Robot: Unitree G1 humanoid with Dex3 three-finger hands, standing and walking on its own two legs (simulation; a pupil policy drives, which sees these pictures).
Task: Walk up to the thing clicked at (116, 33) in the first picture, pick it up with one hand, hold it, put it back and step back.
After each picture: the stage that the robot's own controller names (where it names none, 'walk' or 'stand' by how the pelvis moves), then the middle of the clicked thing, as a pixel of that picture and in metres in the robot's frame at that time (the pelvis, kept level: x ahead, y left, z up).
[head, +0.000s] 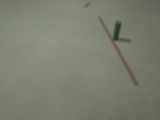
stand; (116, 31) +1.59 -0.39 -0.65
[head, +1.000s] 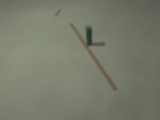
walk; (89, 36) +1.51 +0.06 -0.63
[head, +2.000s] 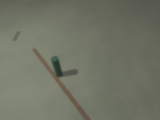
walk; (57, 67) +1.01 +0.34 -0.65
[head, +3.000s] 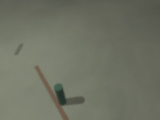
walk; (60, 95) +0.71 +0.27 -0.65
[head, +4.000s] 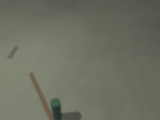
stand; (56, 110) +0.58 +0.20 -0.64
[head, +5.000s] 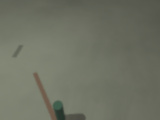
stand; (59, 112) +0.53 +0.20 -0.64
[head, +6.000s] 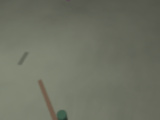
stand; out of the picture +0.50 +0.19 -0.66
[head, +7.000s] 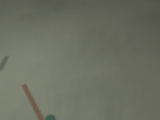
stand; out of the picture +0.44 +0.25 -0.65
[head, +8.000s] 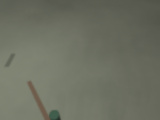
stand; out of the picture +0.49 +0.23 -0.66
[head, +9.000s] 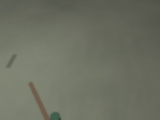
stand; out of the picture +0.47 +0.22 -0.66
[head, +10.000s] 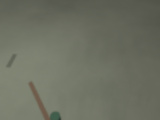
go down; out of the picture +0.48 +0.22 -0.66
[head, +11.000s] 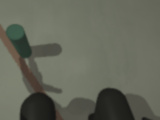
go down; (21, 43) +0.56 +0.24 -0.32
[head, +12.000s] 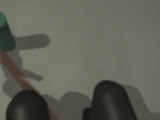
approach; (2, 34) +0.55 +0.27 -0.26
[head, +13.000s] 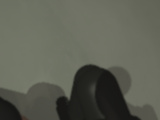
close in; out of the picture +0.54 +0.33 -0.17
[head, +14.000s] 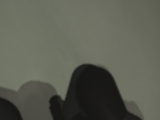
close; out of the picture +0.52 +0.32 -0.17
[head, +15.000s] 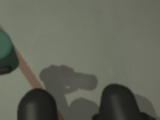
lift; (3, 55) +0.40 +0.26 -0.04
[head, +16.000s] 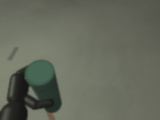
hold; (47, 91) +0.31 +0.13 +0.07
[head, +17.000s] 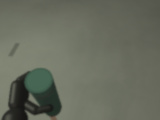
hold; (47, 96) +0.31 +0.14 +0.03
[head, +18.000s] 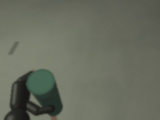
crouch; (48, 97) +0.31 +0.14 +0.03
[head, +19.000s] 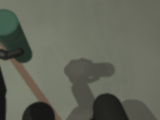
crouch; (15, 42) +0.48 +0.19 -0.04
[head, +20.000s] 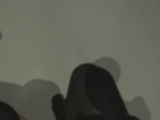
lower; out of the picture +0.48 +0.30 -0.18
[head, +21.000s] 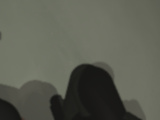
lower; out of the picture +0.48 +0.30 -0.18
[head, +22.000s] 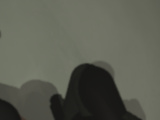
lower; out of the picture +0.48 +0.30 -0.18
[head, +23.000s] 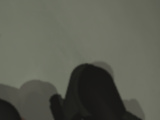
lower; out of the picture +0.48 +0.30 -0.18
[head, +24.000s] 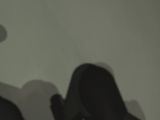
loosen; out of the picture +0.48 +0.28 -0.18
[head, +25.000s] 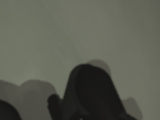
withdraw; out of the picture +0.49 +0.29 -0.18
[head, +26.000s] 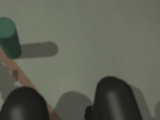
stand; (9, 42) +0.50 +0.25 -0.21
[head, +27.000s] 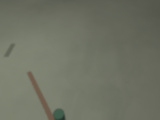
stand; out of the picture +0.46 +0.16 -0.58
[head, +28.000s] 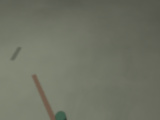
stand; out of the picture +0.46 +0.17 -0.60
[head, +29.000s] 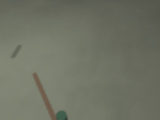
stand; out of the picture +0.45 +0.17 -0.60
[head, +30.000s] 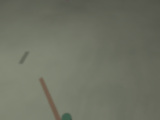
stand; out of the picture +0.48 +0.16 -0.65
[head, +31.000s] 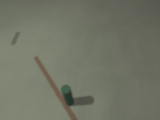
walk; (68, 96) +0.58 +0.18 -0.63
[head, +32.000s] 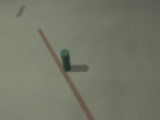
walk; (66, 61) +0.86 +0.16 -0.62
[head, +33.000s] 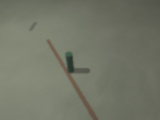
stand; (69, 62) +1.07 +0.19 -0.64
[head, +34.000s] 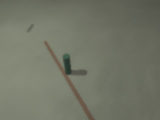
stand; (67, 64) +1.07 +0.20 -0.66
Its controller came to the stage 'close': yes
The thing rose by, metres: 0.66
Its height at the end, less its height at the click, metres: +0.00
